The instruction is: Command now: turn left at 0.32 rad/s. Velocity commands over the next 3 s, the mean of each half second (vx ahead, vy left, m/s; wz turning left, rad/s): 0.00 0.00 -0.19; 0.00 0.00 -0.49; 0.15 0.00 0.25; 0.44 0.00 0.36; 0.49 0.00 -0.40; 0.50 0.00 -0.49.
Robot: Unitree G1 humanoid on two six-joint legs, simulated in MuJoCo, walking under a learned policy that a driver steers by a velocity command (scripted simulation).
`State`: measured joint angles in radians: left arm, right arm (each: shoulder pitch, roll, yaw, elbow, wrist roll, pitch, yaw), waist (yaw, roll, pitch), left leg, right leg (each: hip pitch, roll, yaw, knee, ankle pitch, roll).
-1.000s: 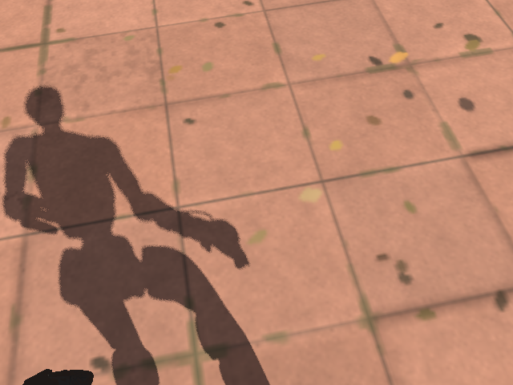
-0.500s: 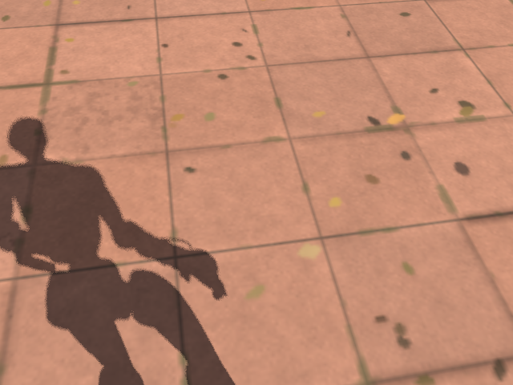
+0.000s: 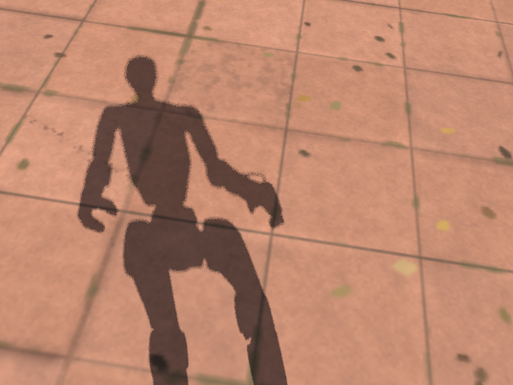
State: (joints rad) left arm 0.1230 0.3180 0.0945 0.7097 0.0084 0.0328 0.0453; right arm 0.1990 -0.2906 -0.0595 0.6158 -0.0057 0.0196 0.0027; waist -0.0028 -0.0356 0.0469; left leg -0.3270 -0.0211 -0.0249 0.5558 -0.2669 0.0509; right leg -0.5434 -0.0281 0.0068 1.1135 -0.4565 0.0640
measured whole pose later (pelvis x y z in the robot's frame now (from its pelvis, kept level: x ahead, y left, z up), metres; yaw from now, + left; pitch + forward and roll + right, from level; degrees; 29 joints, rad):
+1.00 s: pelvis +0.00 +0.03 +0.01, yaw -26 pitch +1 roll +0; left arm 0.11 0.27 0.07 0.65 -0.01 0.07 0.01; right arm 0.20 -0.28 -0.07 0.68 0.00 0.01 -0.02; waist -0.04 -0.01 0.06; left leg -0.20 0.05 0.19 0.43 -0.25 0.04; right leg -0.38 -0.04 0.01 0.74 -0.39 0.08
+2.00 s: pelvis +0.29 +0.03 +0.00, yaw -3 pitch +2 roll +0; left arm 0.05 0.28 0.04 0.71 -0.02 -0.09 -0.06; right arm 0.37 -0.29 -0.04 0.73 0.01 -0.07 -0.01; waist -0.06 -0.05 0.03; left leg 0.07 -0.08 -0.03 0.21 -0.31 0.08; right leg -0.65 -0.05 -0.02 0.55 0.14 0.00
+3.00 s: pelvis +0.86 -0.09 +0.00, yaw -34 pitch +2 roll +2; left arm 0.06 0.27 0.03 0.62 -0.02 -0.04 -0.04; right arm 0.39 -0.30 -0.06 0.83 0.02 -0.08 0.01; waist -0.11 -0.04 0.04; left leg 0.04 0.01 0.15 0.25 -0.31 -0.01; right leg -0.62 -0.07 0.03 0.64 -0.07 -0.02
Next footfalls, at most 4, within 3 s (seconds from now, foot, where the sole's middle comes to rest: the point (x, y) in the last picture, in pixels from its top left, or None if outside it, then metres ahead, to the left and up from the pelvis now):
0.26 right None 0.04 -0.14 -0.77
1.06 right None -0.02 -0.12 -0.77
1.58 left None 0.21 0.11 -0.77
2.12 right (281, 340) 0.56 -0.09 -0.77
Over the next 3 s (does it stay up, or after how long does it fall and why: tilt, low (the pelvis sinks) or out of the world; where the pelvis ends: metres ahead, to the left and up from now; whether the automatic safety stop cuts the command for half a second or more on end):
stays up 0.86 -0.09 0.00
